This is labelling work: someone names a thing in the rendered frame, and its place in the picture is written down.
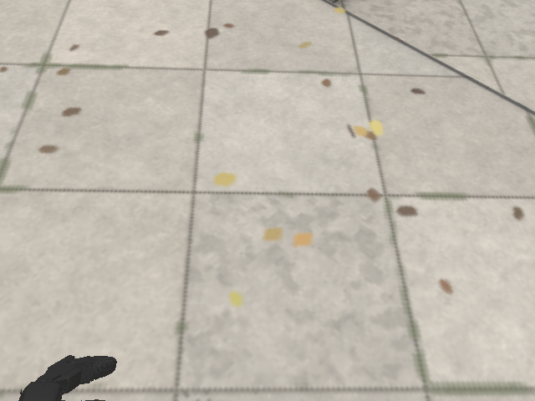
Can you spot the left robot hand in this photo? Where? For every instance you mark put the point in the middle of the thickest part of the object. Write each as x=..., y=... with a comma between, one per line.
x=67, y=374

